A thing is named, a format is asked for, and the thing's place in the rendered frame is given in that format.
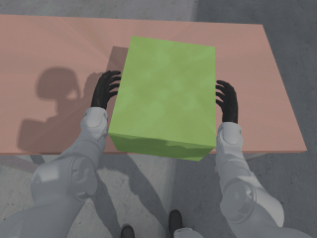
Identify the table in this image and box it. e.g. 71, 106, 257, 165
0, 14, 307, 174

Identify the robot right forearm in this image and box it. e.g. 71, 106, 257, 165
215, 122, 270, 195

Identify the robot left forearm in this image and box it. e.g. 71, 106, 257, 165
31, 106, 109, 200

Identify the robot right upper arm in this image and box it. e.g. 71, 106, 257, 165
220, 181, 312, 238

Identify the robot right foot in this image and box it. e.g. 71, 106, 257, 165
168, 209, 183, 238

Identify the carton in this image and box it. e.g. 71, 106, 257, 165
108, 36, 217, 162

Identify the right robot shin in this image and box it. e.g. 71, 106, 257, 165
173, 228, 192, 237

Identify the right robot hand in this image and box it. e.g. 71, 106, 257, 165
215, 80, 239, 124

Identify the left robot hand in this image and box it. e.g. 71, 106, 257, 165
90, 70, 122, 110

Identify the robot left upper arm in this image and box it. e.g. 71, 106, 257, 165
0, 156, 98, 238

